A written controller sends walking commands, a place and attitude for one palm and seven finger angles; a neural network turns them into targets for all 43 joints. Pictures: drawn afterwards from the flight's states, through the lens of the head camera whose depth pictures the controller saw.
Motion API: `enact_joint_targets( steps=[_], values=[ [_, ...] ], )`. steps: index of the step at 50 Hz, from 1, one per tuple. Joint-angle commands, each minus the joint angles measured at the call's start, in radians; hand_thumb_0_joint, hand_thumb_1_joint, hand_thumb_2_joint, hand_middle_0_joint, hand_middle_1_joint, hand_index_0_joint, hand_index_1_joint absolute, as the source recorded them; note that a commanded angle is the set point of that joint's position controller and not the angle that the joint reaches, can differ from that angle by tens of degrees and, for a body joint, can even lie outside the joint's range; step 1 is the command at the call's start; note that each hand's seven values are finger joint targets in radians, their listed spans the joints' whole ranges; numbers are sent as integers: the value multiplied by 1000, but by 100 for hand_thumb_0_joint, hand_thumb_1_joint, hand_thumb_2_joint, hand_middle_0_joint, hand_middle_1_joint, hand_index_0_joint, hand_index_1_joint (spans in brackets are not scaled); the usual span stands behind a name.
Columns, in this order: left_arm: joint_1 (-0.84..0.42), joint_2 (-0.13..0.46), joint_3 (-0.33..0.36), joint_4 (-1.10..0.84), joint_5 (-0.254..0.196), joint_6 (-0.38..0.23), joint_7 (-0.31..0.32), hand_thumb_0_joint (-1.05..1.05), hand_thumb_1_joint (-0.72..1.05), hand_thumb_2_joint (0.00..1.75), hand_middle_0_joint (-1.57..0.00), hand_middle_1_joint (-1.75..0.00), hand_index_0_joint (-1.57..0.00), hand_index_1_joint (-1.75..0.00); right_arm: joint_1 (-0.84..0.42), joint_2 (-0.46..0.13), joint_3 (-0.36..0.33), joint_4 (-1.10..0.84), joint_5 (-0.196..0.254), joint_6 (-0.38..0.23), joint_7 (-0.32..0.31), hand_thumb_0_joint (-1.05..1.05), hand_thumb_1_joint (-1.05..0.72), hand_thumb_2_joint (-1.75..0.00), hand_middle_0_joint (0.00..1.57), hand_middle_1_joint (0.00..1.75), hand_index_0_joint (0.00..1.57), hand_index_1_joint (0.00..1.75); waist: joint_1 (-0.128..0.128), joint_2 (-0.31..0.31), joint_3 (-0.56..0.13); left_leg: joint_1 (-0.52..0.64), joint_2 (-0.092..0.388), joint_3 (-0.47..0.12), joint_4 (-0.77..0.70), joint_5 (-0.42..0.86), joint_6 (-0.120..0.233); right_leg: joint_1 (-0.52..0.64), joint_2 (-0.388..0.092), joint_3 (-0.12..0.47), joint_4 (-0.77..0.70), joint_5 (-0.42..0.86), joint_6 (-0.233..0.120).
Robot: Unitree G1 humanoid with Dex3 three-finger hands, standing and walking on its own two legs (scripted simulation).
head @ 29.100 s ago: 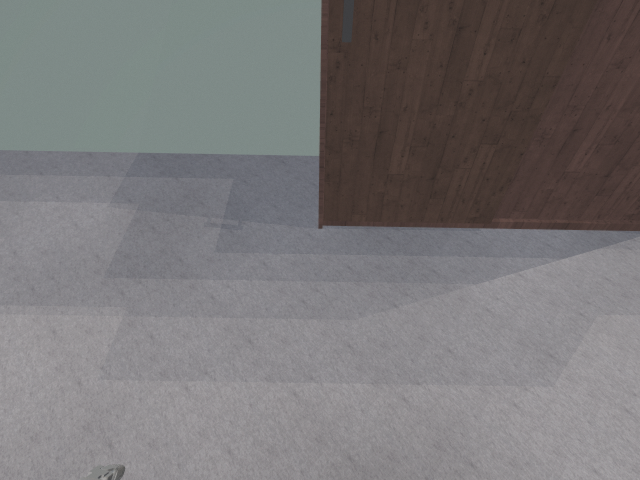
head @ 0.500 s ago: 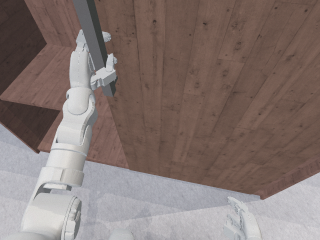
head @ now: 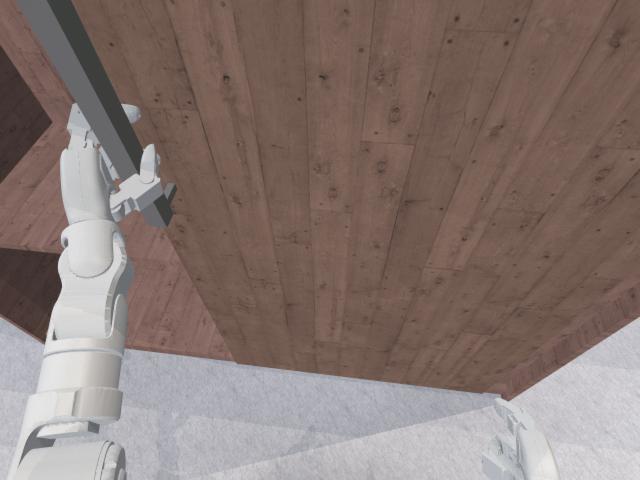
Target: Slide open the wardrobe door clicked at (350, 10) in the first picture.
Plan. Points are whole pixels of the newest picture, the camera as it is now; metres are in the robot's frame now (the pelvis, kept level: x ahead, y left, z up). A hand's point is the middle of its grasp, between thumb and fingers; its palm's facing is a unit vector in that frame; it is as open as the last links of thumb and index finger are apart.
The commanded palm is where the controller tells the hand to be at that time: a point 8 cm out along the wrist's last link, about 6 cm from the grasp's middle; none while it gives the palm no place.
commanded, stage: stop walking and hold the door there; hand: left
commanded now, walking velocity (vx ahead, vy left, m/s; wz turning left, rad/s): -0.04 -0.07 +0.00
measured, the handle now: (122, 117) +0.43 +0.26 +0.21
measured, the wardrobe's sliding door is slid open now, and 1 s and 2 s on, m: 0.64 0.64 0.64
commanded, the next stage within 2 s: none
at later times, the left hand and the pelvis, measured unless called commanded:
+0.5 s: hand (150, 177) +0.39 +0.23 +0.16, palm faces +0.41 -0.90 -0.18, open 6.9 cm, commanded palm +0.35 +0.25 +0.15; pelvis +0.00 -0.01 +0.00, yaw -5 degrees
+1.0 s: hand (148, 178) +0.39 +0.23 +0.16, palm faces +0.37 -0.91 -0.18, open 6.8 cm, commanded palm +0.35 +0.26 +0.15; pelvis -0.02 +0.01 +0.01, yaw -6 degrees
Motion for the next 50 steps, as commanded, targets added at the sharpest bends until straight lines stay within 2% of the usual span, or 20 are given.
enact_joint_targets(
  steps=[1,4,6,7,8,9,10,11,12,14,15,16,17,20,24,29,39,41,44,50],
  values=[
    [-387,120,-74,-365,44,-122,-31,0,90,90,-45,-140,-45,-140,-45,-108,-18,-141,-14,-73,22,0,-90,-90,20,30,20,30,-47,364,-397,515,280,-153,-60,1222,82,-172,-4,-26,81,-54,-9],
    [-330,116,-75,-358,35,-101,-38,0,90,90,-45,-140,-45,-140,-50,-103,-10,-157,-16,-76,32,0,-90,-90,20,30,20,30,-54,273,-376,490,240,-102,-44,1135,64,-79,24,-75,-66,63,-8],
    [-289,192,-6,-342,35,-99,-33,0,90,90,-45,-140,-45,-140,-53,-112,-2,-168,-9,-68,24,0,-90,-90,20,30,20,30,-42,219,-390,401,219,-60,11,998,39,79,17,-80,-221,249,-17],
    [-278,244,40,-326,39,-100,-29,0,90,90,-45,-140,-45,-140,-59,-111,0,-177,-6,-62,19,0,-90,-90,20,30,20,30,-40,154,-412,288,192,-22,70,836,14,203,-31,-36,-230,560,-33],
    [-295,228,17,-337,36,-103,-31,0,90,90,-45,-140,-45,-140,-67,-87,7,-189,-4,-57,10,0,-90,-90,20,30,20,30,-54,41,-436,157,129,4,145,593,-21,304,-135,76,-206,930,-70],
    [-283,244,38,-305,30,-99,-32,0,90,90,-45,-140,-45,-140,-60,-75,6,-182,-13,-61,-2,0,-90,-90,20,30,20,30,-63,-33,-396,51,43,-2,154,206,-55,321,-214,152,-204,1134,-101],
    [-232,277,69,-255,22,-86,-22,0,90,90,-45,-140,-45,-140,-24,-92,2,-152,-8,-57,-11,0,-90,-90,20,30,20,30,-53,-102,-414,-38,0,-48,170,-59,-55,402,-269,211,-217,1234,-133],
    [-249,323,120,-256,26,-80,-14,0,90,90,-45,-140,-45,-140,-19,-91,3,-142,-9,-57,-14,0,-90,-90,20,30,20,30,-37,-144,-440,-80,-17,-83,154,-179,-46,446,-280,224,-224,1211,-134],
    [-286,369,167,-259,29,-83,-6,0,90,90,-45,-140,-45,-140,-27,-94,7,-132,-9,-62,-21,0,-90,-90,20,30,20,30,-30,-169,-437,-97,-19,-104,101,-187,-38,464,-277,208,-216,1195,-132],
    [-296,313,129,-244,31,-88,-2,0,90,90,-45,-140,-45,-140,-28,-87,15,-117,-15,-61,-31,0,-90,-90,20,30,20,30,-46,-132,-465,-13,-8,-101,-57,40,-31,459,-234,136,-163,1090,-106],
    [-287,291,100,-250,29,-92,0,0,90,90,-45,-140,-45,-140,-37,-99,8,-111,-14,-55,-38,0,-90,-90,20,30,20,30,-53,-37,-477,125,28,-94,-123,348,-20,378,-186,84,-142,959,-61],
    [-269,272,88,-245,25,-95,-2,0,90,90,-45,-140,-45,-140,-52,-106,0,-127,-11,-50,-36,0,-90,-90,20,30,20,30,-34,29,-480,227,95,-117,-100,609,-1,273,-135,50,-146,802,-22],
    [-222,247,70,-186,27,-97,-9,0,90,90,-45,-140,-45,-140,-60,-109,0,-124,-8,-42,-28,0,-90,-90,20,30,20,30,-35,90,-441,239,135,-148,-99,623,17,199,-96,37,-178,605,-8],
    [-259,266,64,-206,36,-110,-6,0,90,90,-45,-140,-45,-140,-81,-116,3,-129,-9,-23,-27,0,-90,-90,20,30,20,30,-41,142,-369,187,142,-149,-127,581,16,182,-66,11,-184,501,-14],
    [-251,258,55,-169,39,-116,-4,0,90,90,-45,-140,-45,-140,-59,-124,-4,-133,-12,-20,-29,0,-90,-90,20,30,20,30,-43,101,-382,131,100,-105,-129,383,-4,223,-89,48,-226,549,-26],
    [-274,290,76,-91,42,-118,-1,0,90,90,-45,-140,-45,-140,-43,-136,-9,-120,-15,-18,-36,0,-90,-90,20,30,20,30,-41,75,-355,101,84,-101,-161,252,0,208,-93,71,-265,473,-28],
    [-346,244,25,-32,41,-124,-11,0,90,90,-45,-140,-45,-140,-27,-132,-5,-107,-13,-18,-44,0,-90,-90,20,30,20,30,-45,74,-350,118,102,-110,-181,266,9,176,-79,53,-246,441,-23],
    [-337,273,47,-1,44,-122,-8,0,90,90,-45,-140,-45,-140,-12,-142,-10,-96,-13,-15,-46,0,-90,-90,20,30,20,30,-42,65,-344,112,105,-115,-183,277,9,177,-77,47,-241,440,-21],
    [-378,222,4,-23,41,-127,-14,0,90,90,-45,-140,-45,-140,-21,-127,-3,-102,-12,-17,-44,0,-90,-90,20,30,20,30,-46,61,-346,117,106,-115,-182,270,10,169,-76,44,-233,431,-21],
    [-380,236,6,5,41,-130,-13,0,90,90,-45,-140,-45,-140,-15,-134,-6,-88,-11,-12,-49,0,-90,-90,20,30,20,30,-50,61,-336,107,100,-113,-182,246,10,169,-85,51,-243,425,-21]
  ],
)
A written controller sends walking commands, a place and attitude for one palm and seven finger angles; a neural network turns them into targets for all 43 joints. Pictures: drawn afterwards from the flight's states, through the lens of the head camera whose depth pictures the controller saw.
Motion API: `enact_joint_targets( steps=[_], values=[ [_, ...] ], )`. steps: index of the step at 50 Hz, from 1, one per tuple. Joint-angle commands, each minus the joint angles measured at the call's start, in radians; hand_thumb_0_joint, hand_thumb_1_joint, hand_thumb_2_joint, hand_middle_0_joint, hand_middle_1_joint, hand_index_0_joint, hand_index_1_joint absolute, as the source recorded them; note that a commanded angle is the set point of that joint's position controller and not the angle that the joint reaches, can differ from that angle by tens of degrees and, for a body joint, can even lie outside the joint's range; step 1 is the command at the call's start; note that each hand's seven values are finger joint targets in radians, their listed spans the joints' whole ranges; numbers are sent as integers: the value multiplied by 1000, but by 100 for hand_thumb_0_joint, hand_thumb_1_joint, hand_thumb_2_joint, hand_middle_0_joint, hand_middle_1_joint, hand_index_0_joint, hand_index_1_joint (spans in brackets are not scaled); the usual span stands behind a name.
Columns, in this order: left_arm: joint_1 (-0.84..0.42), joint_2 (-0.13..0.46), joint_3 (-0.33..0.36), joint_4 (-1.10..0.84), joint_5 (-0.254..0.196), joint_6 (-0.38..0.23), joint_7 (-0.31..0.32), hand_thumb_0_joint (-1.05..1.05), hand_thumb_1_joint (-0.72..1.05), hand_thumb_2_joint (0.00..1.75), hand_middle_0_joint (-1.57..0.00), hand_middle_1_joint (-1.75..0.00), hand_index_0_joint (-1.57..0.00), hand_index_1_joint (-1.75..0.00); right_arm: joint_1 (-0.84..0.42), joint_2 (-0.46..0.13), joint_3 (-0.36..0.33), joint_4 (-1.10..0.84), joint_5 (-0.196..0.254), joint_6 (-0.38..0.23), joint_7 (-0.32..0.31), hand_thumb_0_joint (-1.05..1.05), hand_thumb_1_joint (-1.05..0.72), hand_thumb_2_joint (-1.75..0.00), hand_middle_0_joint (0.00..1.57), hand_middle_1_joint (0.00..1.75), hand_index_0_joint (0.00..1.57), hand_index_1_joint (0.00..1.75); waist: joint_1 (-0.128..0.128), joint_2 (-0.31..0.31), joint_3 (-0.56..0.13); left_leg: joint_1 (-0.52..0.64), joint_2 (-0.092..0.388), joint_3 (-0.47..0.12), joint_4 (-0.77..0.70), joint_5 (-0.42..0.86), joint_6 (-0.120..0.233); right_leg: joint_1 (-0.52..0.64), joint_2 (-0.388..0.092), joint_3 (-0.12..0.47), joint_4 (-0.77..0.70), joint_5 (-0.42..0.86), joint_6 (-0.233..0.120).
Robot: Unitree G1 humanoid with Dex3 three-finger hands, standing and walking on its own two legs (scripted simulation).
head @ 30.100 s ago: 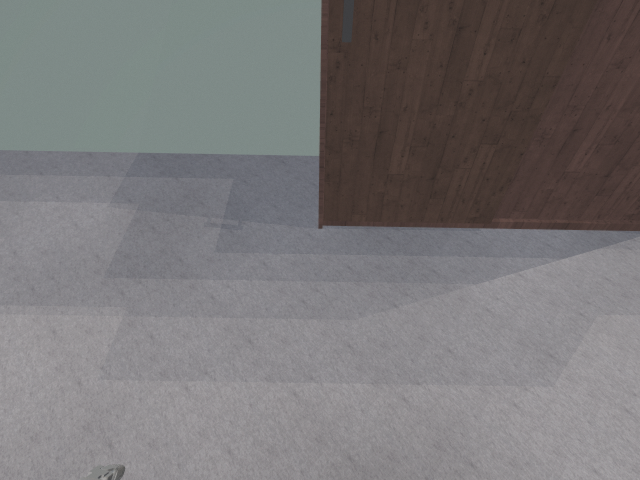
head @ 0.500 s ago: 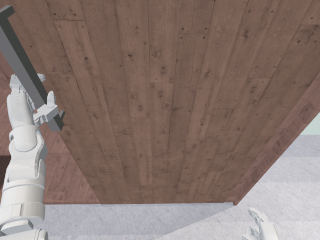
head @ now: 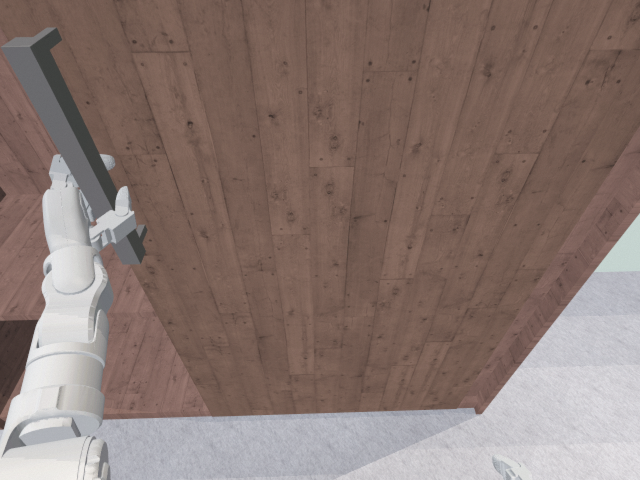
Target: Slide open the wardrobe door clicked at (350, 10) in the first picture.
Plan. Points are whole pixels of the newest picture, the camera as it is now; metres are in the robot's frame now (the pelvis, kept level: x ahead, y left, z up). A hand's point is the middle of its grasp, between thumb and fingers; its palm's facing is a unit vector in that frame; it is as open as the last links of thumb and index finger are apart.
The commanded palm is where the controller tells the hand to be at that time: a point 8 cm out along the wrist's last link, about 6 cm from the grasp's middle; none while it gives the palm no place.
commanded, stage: stop walking and hold the door there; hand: left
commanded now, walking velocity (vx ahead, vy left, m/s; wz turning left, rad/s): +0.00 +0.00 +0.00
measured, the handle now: (98, 163) +0.42 +0.30 +0.20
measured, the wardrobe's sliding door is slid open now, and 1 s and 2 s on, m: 0.64 0.64 0.64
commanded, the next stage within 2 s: loosen the grip on the handle in 1.10 s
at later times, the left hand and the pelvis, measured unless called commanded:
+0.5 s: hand (122, 215) +0.38 +0.27 +0.16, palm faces +0.36 -0.92 -0.16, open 6.6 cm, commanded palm +0.34 +0.28 +0.15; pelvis -0.02 +0.05 +0.00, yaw +2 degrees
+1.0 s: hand (123, 214) +0.38 +0.27 +0.16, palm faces +0.39 -0.91 -0.16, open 6.5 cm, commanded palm +0.34 +0.29 +0.15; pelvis -0.03 +0.02 +0.00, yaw +0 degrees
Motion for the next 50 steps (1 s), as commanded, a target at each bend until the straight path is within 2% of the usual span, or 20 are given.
enact_joint_targets(
  steps=[1,5,8,11,12,14,15,16,17,18,20,21,25,31,34,35,38,41,45,50],
  values=[
    [-372,197,-23,-273,34,-109,-31,0,90,90,-45,-140,-45,-140,-104,-148,-53,-145,1,-50,-17,0,-90,-90,20,30,20,30,-2,69,-246,61,146,-121,-108,223,-9,104,-72,35,-7,244,-27],
    [-370,194,-37,-258,32,-102,-29,0,90,90,-45,-140,-45,-140,-114,-154,-62,-156,6,-28,-17,0,-90,-90,20,30,20,30,-5,35,-240,0,102,-107,-22,176,-22,111,-160,108,-18,328,-51],
    [-402,218,-14,-265,33,-92,-26,0,90,90,-45,-140,-45,-140,-110,-150,-67,-163,6,-12,-12,0,-90,-90,20,30,20,30,-5,-67,-289,-6,56,-102,54,93,-33,110,-255,180,-57,307,-84],
    [-435,189,-38,-268,26,-76,-30,0,90,90,-45,-140,-45,-140,-124,-143,-63,-166,6,-2,-8,0,-90,-90,20,30,20,30,-5,-110,-294,10,47,-110,21,79,-34,113,-298,171,-45,320,-88],
    [-449,194,-32,-262,28,-74,-30,0,90,90,-45,-140,-45,-140,-128,-146,-64,-165,6,1,-7,0,-90,-90,20,30,20,30,-5,-121,-296,23,54,-111,-3,115,-31,105,-286,139,-20,306,-74],
    [-492,107,-104,-290,24,-77,-41,0,90,90,-45,-140,-45,-140,-163,-138,-56,-183,11,5,-3,0,-90,-90,20,30,20,30,-10,-20,-279,62,110,-149,-71,215,-7,40,-199,44,93,221,-28],
    [-494,84,-123,-294,18,-84,-44,0,90,90,-45,-140,-45,-140,-186,-148,-54,-184,15,8,-5,0,-90,-90,20,30,20,30,-5,134,-265,80,176,-219,-106,294,19,-13,-122,-39,202,85,3],
    [-513,69,-126,-328,17,-100,-47,0,90,90,-45,-140,-45,-140,-173,-134,-47,-196,15,4,-2,0,-90,-90,20,30,20,30,-1,214,-279,100,242,-298,-142,438,52,-73,-61,-67,338,-178,10],
    [-525,53,-138,-335,23,-112,-51,0,90,90,-45,-140,-45,-140,-151,-130,-47,-196,7,-9,3,0,-90,-90,20,30,20,30,-8,238,-279,147,271,-332,-162,507,74,-158,-24,-55,475,-345,3],
    [-551,-5,-188,-357,20,-118,-57,0,90,90,-45,-140,-45,-140,-138,-116,-42,-190,6,-25,10,0,-90,-90,20,30,20,30,-10,197,-284,222,278,-336,-127,603,95,-207,-23,-40,506,-368,-3],
    [-535,-26,-212,-333,6,-102,-63,0,90,90,-45,-140,-45,-140,-104,-126,-48,-167,11,-49,17,0,-90,-90,20,30,20,30,-15,87,-297,338,269,-318,-84,764,94,-239,-19,-40,480,-315,10],
    [-522,-6,-199,-312,12,-89,-61,0,90,90,-45,-140,-45,-140,-95,-142,-55,-154,6,-56,20,0,-90,-90,20,30,20,30,-15,81,-283,346,268,-308,-90,798,79,-232,-18,-39,459,-300,14],
    [-557,-41,-244,-333,7,-62,-69,0,90,90,-45,-140,-45,-140,-105,-122,-33,-148,-6,-77,25,0,-90,-90,20,30,20,30,-16,138,-271,334,245,-279,-167,604,20,-137,-1,-38,329,-244,6],
    [-523,28,-190,-312,8,-60,-68,0,90,90,-45,-140,-45,-140,-102,-131,-21,-147,-14,-87,27,0,-90,-90,20,30,20,30,-7,120,-299,334,252,-243,-125,643,27,-1,-2,-28,42,-137,-13],
    [-525,37,-178,-323,12,-75,-70,0,90,90,-45,-140,-45,-140,-124,-123,-19,-159,-11,-83,21,0,-90,-90,20,30,20,30,-12,60,-326,206,217,-204,-69,495,-15,140,-66,41,-35,170,-45],
    [-506,81,-143,-301,21,-77,-68,0,90,90,-45,-140,-45,-140,-127,-131,-23,-151,-14,-81,15,0,-90,-90,20,30,20,30,-14,40,-314,155,192,-195,-79,421,-33,163,-91,54,-28,232,-48],
    [-488,83,-138,-324,8,-83,-66,0,90,90,-45,-140,-45,-140,-98,-136,-34,-159,2,-75,7,0,-90,-90,20,30,20,30,-16,-3,-377,202,179,-167,-17,514,-20,166,-110,74,4,387,-52],
    [-478,93,-131,-310,7,-77,-65,0,90,90,-45,-140,-45,-140,-102,-142,-37,-163,8,-68,3,0,-90,-90,20,30,20,30,-16,39,-379,217,186,-173,-14,567,-13,148,-100,60,17,352,-41],
    [-469,145,-93,-237,11,-74,-57,0,90,90,-45,-140,-45,-140,-104,-161,-44,-153,7,-52,-2,0,-90,-90,20,30,20,30,-14,83,-298,136,191,-197,-61,396,3,118,-88,62,-18,198,-40],
    [-500,147,-98,-215,11,-84,-56,0,90,90,-45,-140,-45,-140,-99,-166,-47,-153,8,-50,-8,0,-90,-90,20,30,20,30,-17,81,-287,130,183,-191,-74,335,3,107,-90,70,-37,175,-42]
  ],
)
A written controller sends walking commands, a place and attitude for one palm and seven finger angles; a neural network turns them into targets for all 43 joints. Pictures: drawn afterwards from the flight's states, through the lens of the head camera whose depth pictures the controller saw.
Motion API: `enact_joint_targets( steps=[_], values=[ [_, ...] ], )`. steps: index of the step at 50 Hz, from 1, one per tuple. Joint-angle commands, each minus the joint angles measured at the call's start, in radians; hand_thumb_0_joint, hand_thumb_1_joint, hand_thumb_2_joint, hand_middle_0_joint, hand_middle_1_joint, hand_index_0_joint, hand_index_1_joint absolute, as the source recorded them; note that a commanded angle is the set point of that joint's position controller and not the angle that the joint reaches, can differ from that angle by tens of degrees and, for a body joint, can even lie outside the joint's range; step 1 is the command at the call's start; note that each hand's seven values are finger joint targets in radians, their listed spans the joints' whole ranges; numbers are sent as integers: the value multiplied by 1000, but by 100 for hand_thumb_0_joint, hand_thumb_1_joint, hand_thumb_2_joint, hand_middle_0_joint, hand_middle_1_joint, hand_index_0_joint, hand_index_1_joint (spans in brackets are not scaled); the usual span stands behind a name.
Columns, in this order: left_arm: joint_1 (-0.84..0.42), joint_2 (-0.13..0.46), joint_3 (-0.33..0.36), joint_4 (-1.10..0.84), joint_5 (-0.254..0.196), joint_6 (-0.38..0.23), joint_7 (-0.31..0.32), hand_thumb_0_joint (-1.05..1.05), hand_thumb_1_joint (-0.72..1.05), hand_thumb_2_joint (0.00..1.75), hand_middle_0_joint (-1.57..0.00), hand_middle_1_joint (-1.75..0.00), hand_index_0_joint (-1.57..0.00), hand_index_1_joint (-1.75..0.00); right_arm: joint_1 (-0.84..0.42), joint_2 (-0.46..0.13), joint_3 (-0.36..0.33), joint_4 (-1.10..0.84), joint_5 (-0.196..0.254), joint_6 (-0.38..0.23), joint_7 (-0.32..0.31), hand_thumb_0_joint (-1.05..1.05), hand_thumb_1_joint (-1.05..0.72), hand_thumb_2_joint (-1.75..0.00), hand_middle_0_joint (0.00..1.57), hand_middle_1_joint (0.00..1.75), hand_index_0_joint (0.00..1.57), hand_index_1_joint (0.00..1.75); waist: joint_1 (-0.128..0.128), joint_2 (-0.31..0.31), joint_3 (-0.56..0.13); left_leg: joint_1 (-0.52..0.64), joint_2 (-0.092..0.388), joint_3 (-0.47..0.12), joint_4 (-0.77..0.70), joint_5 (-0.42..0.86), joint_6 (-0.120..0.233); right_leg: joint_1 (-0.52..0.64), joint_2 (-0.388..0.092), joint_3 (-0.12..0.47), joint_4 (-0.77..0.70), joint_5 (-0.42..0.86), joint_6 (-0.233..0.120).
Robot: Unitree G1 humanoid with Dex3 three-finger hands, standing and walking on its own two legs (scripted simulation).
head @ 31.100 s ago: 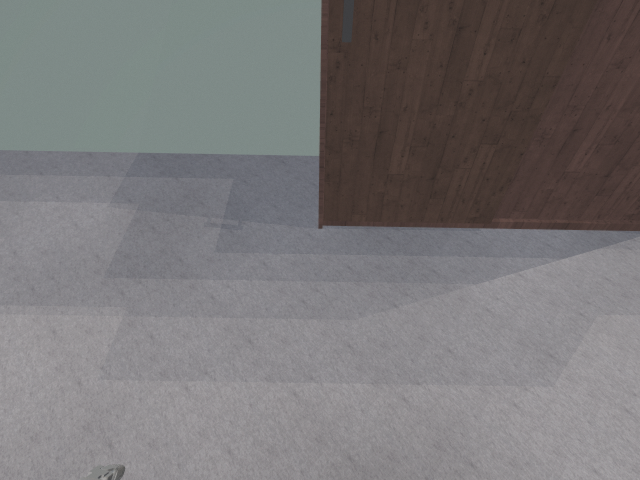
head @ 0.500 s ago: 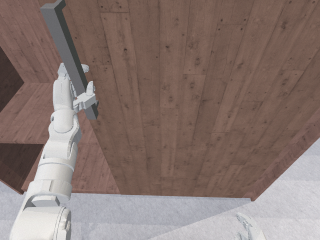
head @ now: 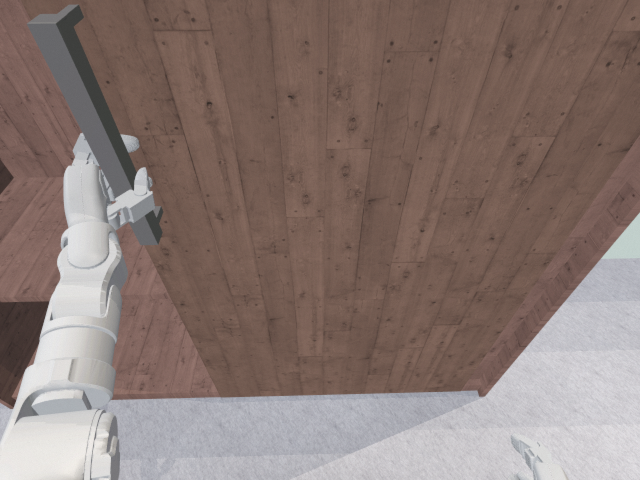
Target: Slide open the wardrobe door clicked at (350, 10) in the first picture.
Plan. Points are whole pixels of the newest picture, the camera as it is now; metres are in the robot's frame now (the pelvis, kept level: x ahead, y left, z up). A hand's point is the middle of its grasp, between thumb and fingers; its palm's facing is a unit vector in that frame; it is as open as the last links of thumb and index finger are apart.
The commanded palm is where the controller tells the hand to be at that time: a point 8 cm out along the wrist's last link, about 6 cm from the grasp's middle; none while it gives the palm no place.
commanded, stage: stop walking and hold the door there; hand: left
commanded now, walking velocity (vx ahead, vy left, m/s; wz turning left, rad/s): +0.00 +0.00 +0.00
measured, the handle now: (118, 144) +0.45 +0.28 +0.20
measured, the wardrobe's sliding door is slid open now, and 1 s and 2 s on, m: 0.64 0.64 0.64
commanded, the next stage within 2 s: loosen the grip on the handle in 0.10 s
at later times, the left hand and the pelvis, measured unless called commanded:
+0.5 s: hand (137, 189) +0.42 +0.25 +0.16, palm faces +0.41 -0.89 -0.19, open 10.2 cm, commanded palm +0.37 +0.28 +0.15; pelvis -0.02 -0.02 +0.00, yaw +3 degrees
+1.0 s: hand (135, 192) +0.42 +0.26 +0.15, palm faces +0.42 -0.89 -0.17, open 13.8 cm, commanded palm +0.37 +0.31 +0.15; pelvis +0.00 -0.02 +0.00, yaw +3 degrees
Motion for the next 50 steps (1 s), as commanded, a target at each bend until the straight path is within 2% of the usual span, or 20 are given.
enact_joint_targets(
  steps=[1,9,10,11,12,13,14,15,16,18,21,22,24,29,30,33,43,45,49,50],
  values=[
    [-396,123,-70,-268,39,-115,-29,0,90,90,-45,-140,-45,-140,-65,-99,-29,-132,3,-43,-12,0,-90,-90,20,30,20,30,-13,85,-299,190,201,-194,-79,294,-30,23,-142,105,-37,282,1],
    [-392,141,-58,-245,40,-120,-33,0,90,90,-45,-140,-45,-140,-53,-98,-30,-131,3,-42,-15,0,-90,-90,20,30,20,30,-12,53,-317,220,195,-177,-55,333,-30,24,-150,121,-48,362,2],
    [-1037,750,387,-317,149,-176,8,0,90,90,-45,-140,-45,-140,12,-35,2,-174,45,-89,12,0,-90,-90,20,30,20,30,9,163,-120,98,84,-188,-189,-8,-13,5,-68,108,-2,-69,29],
    [-810,396,171,121,189,-38,-67,0,78,84,-45,-140,-45,-140,60,-74,-67,-21,-46,-117,23,0,-90,-90,20,30,20,30,-37,-99,-204,112,24,-141,-94,268,-38,-53,-17,18,-50,225,-38],
    [-678,252,145,65,99,-25,-79,0,66,78,-45,-140,-45,-140,132,-110,-85,-56,-18,-126,34,0,-90,-90,20,30,20,30,-60,-190,-243,169,34,-157,-63,399,-37,-63,15,-4,-62,307,-15],
    [-642,407,289,44,95,-43,-80,0,54,73,-45,-140,-45,-140,130,-142,-92,-52,-42,-147,46,0,-90,-90,20,30,20,30,-19,-179,-337,222,35,-146,-52,404,-20,-23,9,32,-72,350,-10],
    [-665,376,228,-58,91,-55,-78,0,42,67,-45,-140,-45,-140,96,-113,-76,-68,-47,-148,57,0,-90,-90,20,30,20,30,-12,-61,-376,222,21,-144,-44,369,-18,-8,0,55,-65,337,-12],
    [-697,323,165,-69,118,-66,-76,0,30,61,-45,-140,-45,-140,88,-94,-70,-65,-52,-152,61,0,-90,-90,20,30,20,30,-13,88,-356,243,23,-141,-35,361,-30,-31,-8,70,-67,304,-27],
    [-724,236,66,-69,132,-67,-66,0,17,55,-45,-140,-45,-140,86,-87,-63,-59,-44,-151,73,0,-90,-90,20,30,20,30,-35,156,-303,237,23,-147,-29,264,-32,-102,-6,61,-74,196,-30],
    [-661,234,60,35,138,-70,-50,0,-7,43,-45,-140,-45,-140,98,-99,-60,-43,-31,-143,80,0,-90,-90,20,30,20,30,-45,89,-196,139,19,-174,-56,44,-24,-149,-4,52,-93,56,-29],
    [-692,285,101,25,101,-87,-46,0,-43,26,-44,-138,-44,-138,102,-108,-70,-42,-24,-141,75,0,-90,-90,20,30,20,30,-46,-4,-265,87,8,-167,-37,0,-10,-93,-19,78,-108,12,-17],
    [-692,247,67,42,93,-86,-52,0,-55,20,-42,-137,-42,-137,99,-101,-67,-38,-18,-137,76,0,-90,-90,20,30,20,30,-51,-17,-243,71,9,-167,-29,-11,-9,-105,-25,88,-109,-2,-11],
    [-688,258,78,73,85,-89,-47,0,-55,20,-40,-133,-40,-133,101,-106,-68,-20,-15,-132,77,0,-90,-90,20,30,20,30,-52,-25,-201,37,6,-170,-20,-51,-10,-133,-27,88,-112,-58,-5],
    [-677,281,91,41,102,-110,-11,0,-55,20,-33,-125,-33,-125,108,-108,-74,-5,-19,-117,76,0,-90,-90,20,30,20,30,-55,-15,-237,31,4,-166,4,-2,-5,-120,-33,97,-93,7,4],
    [-682,376,156,36,108,-111,-7,0,-55,20,-32,-123,-32,-123,112,-119,-74,0,-18,-112,67,0,-90,-90,20,30,20,30,-42,-29,-249,25,3,-169,2,16,-1,-92,-29,96,-91,23,1],
    [-715,272,65,21,92,-106,-27,0,-55,20,-28,-118,-28,-118,115,-106,-73,4,-10,-109,62,0,-90,-90,20,30,20,30,-66,3,-234,65,4,-167,-3,28,-1,-125,-19,79,-94,37,2],
    [-660,246,67,-22,73,-84,-15,0,-55,20,-25,-115,-25,-115,124,-108,-69,15,-10,-111,49,0,-90,-90,20,30,20,30,-56,24,-296,154,2,-176,8,196,-6,-113,-5,39,-62,196,-1],
    [-566,373,175,-2,78,-83,-14,0,-55,20,-25,-115,-25,-115,124,-122,-62,8,-16,-101,40,0,-90,-90,20,30,20,30,-22,8,-294,115,-4,-168,7,225,-5,-67,-5,42,-52,248,0],
    [-568,378,178,-2,65,-84,-44,0,-55,20,-25,-115,-25,-115,97,-109,-49,-15,-9,-92,30,0,-90,-90,20,30,20,30,-29,-7,-254,84,-1,-157,-3,168,-6,-70,-11,45,-60,212,8],
    [-575,429,223,-4,68,-91,-42,0,-55,20,-25,-115,-25,-115,103,-114,-49,-15,-12,-91,25,0,-90,-90,20,30,20,30,-25,-17,-258,84,-1,-158,-2,180,-3,-59,-8,44,-57,222,6]
  ],
)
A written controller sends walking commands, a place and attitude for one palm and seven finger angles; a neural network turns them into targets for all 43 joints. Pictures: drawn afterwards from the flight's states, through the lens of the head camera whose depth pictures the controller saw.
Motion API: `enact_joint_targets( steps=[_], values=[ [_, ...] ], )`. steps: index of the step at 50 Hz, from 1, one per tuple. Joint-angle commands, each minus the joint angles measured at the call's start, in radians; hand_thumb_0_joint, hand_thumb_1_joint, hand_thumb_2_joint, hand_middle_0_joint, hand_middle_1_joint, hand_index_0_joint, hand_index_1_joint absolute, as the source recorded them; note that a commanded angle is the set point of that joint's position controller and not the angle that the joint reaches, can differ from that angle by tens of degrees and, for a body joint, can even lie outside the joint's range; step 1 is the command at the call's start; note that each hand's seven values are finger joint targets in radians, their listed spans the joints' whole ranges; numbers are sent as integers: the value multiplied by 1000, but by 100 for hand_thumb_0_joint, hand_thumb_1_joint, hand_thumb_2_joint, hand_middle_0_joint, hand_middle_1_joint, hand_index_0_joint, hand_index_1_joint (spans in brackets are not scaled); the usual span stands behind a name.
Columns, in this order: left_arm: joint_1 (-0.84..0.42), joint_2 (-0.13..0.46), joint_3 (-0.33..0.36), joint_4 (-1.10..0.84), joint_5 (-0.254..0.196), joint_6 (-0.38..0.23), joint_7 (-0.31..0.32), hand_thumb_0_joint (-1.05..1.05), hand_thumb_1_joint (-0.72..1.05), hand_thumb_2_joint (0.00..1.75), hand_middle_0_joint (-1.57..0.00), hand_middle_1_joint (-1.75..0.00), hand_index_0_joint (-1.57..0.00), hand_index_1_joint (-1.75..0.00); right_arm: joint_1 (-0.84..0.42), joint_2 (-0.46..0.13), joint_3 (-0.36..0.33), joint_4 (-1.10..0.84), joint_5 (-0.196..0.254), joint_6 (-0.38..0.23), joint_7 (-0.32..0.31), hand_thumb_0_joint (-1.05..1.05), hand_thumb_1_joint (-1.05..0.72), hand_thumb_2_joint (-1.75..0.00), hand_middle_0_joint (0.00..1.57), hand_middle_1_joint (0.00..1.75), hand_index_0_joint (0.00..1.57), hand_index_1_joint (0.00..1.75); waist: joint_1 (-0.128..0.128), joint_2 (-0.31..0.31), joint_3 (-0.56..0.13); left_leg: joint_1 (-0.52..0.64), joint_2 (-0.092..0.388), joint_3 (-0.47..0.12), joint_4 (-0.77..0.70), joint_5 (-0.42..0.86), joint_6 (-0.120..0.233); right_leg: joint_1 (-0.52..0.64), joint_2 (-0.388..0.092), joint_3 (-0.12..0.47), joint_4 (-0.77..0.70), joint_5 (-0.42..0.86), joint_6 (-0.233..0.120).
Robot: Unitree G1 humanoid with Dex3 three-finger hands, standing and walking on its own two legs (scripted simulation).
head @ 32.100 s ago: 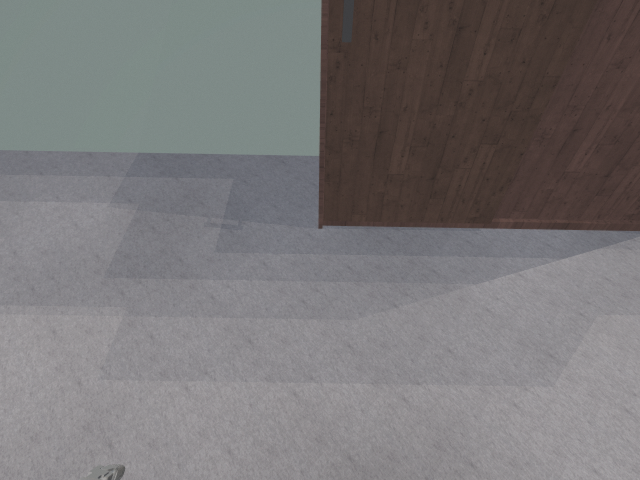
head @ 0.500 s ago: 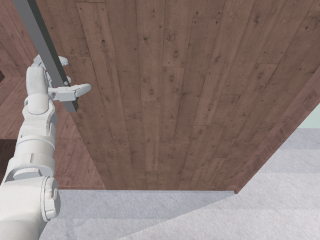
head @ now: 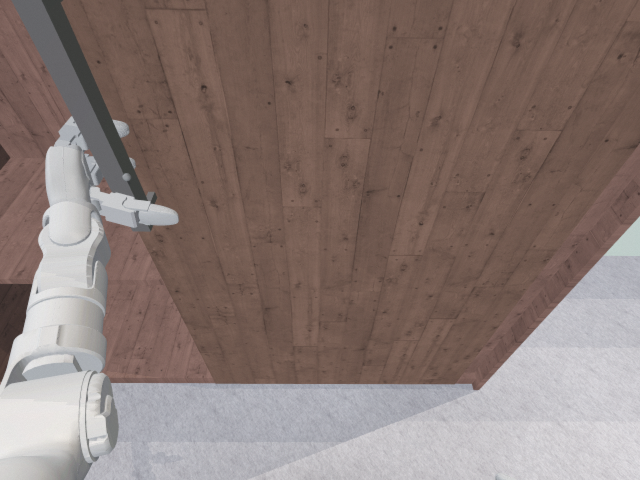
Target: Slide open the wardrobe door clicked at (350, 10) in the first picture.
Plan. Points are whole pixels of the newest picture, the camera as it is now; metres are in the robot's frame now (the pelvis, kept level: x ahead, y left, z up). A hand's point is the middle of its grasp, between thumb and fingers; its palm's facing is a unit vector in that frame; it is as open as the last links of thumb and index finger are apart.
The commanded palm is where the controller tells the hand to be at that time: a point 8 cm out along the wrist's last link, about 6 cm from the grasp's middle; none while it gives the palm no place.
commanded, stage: slip the hand off the handle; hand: left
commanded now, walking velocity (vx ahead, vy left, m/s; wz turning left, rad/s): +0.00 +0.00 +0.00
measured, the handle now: (109, 127) +0.47 +0.27 +0.21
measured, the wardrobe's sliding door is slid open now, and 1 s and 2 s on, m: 0.64 0.64 0.64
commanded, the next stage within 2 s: draw the hand back to the body in 1.16 s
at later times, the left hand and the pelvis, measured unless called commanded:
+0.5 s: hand (70, 174) +0.44 +0.33 +0.16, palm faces +0.40 -0.90 -0.17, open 14.7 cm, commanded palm +0.39 +0.36 +0.16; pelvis +0.01 +0.01 +0.00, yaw +0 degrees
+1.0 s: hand (21, 234) +0.34 +0.33 +0.16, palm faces +0.41 -0.90 -0.15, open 14.7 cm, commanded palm +0.29 +0.37 +0.16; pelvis +0.00 +0.02 +0.00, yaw +1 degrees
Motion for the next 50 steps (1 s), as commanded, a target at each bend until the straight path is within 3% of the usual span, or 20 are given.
enact_joint_targets(
  steps=[1,4,7,10,11,15,17,19,22,24,27,29,32,34,37,38,41,44,47,50],
  values=[
    [-423,423,167,-204,4,-58,23,0,-55,20,-25,-115,-25,-115,34,-166,-50,-104,4,-26,-29,0,-90,-90,20,30,20,30,21,16,-272,173,-5,-91,-45,183,8,31,-16,112,-82,252,32],
    [-425,381,117,-196,6,-60,4,0,-55,20,-25,-115,-25,-115,24,-159,-40,-114,9,-24,-34,0,-90,-90,20,30,20,30,-1,27,-233,171,-1,-85,-48,150,7,5,-17,109,-90,218,35],
    [-450,444,148,-166,6,-81,-24,0,-55,20,-25,-115,-25,-115,40,-171,-43,-107,9,-27,-39,0,-90,-90,20,30,20,30,-11,31,-239,160,1,-88,-37,135,10,-4,-19,124,-90,212,37],
    [-494,402,93,-175,-7,-112,-68,0,-55,20,-25,-115,-25,-115,50,-171,-47,-106,14,-34,-41,0,-90,-90,20,30,20,30,-30,76,-250,195,3,-96,-25,134,11,-36,-14,125,-89,188,30],
    [-484,426,112,-159,-13,-119,-79,0,-55,20,-25,-115,-25,-115,66,-177,-53,-95,17,-35,-41,0,-90,-90,20,30,20,30,-29,66,-273,204,4,-101,-23,141,11,-36,-11,121,-88,191,31],
    [-496,392,74,-112,-34,-128,-121,0,-55,20,-25,-115,-25,-115,91,-184,-57,-79,25,-40,-42,0,-90,-90,20,30,20,30,-45,80,-258,224,7,-115,-16,160,9,-80,-7,107,-83,189,28],
    [-463,468,142,-86,-42,-126,-124,0,-55,20,-25,-115,-25,-115,102,-195,-60,-69,25,-39,-43,0,-90,-90,20,30,20,30,-27,63,-281,206,7,-117,-14,180,9,-55,-11,112,-75,220,29],
    [-459,440,119,-117,-40,-130,-132,0,-55,20,-25,-115,-25,-115,105,-192,-58,-78,25,-39,-40,0,-90,-90,20,30,20,30,-23,80,-301,227,6,-119,-17,223,7,-52,-6,102,-64,248,27],
    [-407,551,216,-80,-35,-132,-132,0,-55,20,-25,-115,-25,-115,123,-205,-60,-75,23,-35,-43,0,-90,-90,20,30,20,30,-8,57,-292,190,8,-117,-14,228,7,-38,-3,99,-55,258,29],
    [-393,514,186,-107,-35,-134,-138,0,-55,20,-25,-115,-25,-115,111,-198,-57,-92,24,-34,-42,0,-90,-90,20,30,20,30,-7,81,-287,194,7,-111,-16,222,7,-44,-2,98,-53,247,29],
    [-262,517,222,-222,-50,-144,-143,0,-55,20,-25,-115,-25,-115,106,-199,-66,-121,24,-39,-37,0,-90,-90,20,30,20,30,27,124,-359,261,14,-116,-5,330,1,-17,7,94,-34,302,23],
    [-180,503,241,-250,-71,-124,-152,0,-55,20,-25,-115,-25,-115,92,-198,-65,-132,28,-38,-37,0,-90,-90,20,30,20,30,33,89,-331,242,18,-113,-5,350,0,-3,8,91,-31,327,26],
    [-78,491,267,-373,-98,-90,-159,0,-55,20,-25,-115,-25,-115,67,-192,-68,-156,35,-42,-40,0,-90,-90,20,30,20,30,53,97,-340,269,24,-113,-8,406,-2,8,11,84,-30,339,31],
    [-70,444,235,-432,-107,-58,-157,0,-55,20,-25,-115,-25,-115,39,-185,-59,-166,39,-45,-43,0,-90,-90,20,30,20,30,44,102,-292,261,25,-116,-21,371,-5,-14,14,78,-40,305,31],
    [-45,445,249,-491,-108,-30,-140,0,-55,20,-25,-115,-25,-115,12,-180,-54,-166,38,-53,-55,0,-90,-90,20,30,20,30,44,114,-251,258,27,-123,-41,307,-8,-31,16,73,-55,248,28],
    [-77,431,233,-523,-107,-30,-137,0,-55,20,-25,-115,-25,-115,3,-177,-49,-164,37,-56,-58,0,-90,-90,20,30,20,30,34,113,-249,264,27,-130,-47,283,-10,-37,17,71,-59,231,27],
    [-44,379,190,-608,-108,-27,-133,0,-55,20,-25,-115,-25,-115,-24,-164,-43,-167,36,-69,-66,0,-90,-90,20,30,20,30,42,163,-270,320,31,-142,-55,302,-18,-39,19,68,-68,212,22],
    [-17,342,170,-590,-123,-8,-143,0,-55,20,-25,-115,-25,-115,-49,-163,-36,-160,40,-78,-75,0,-90,-90,20,30,20,30,36,106,-217,302,30,-152,-78,225,-19,-43,17,61,-87,173,22],
    [40,321,168,-615,-137,13,-149,0,-55,20,-25,-115,-25,-115,-80,-158,-30,-169,43,-88,-80,0,-90,-90,20,30,20,30,57,82,-228,311,27,-151,-92,220,-21,-12,10,58,-97,178,20],
    [80,336,185,-616,-146,35,-156,0,-55,20,-25,-115,-25,-115,-112,-159,-19,-174,47,-89,-84,0,-90,-90,20,30,20,30,64,64,-190,282,17,-131,-97,193,-15,14,3,64,-109,182,18]
  ],
)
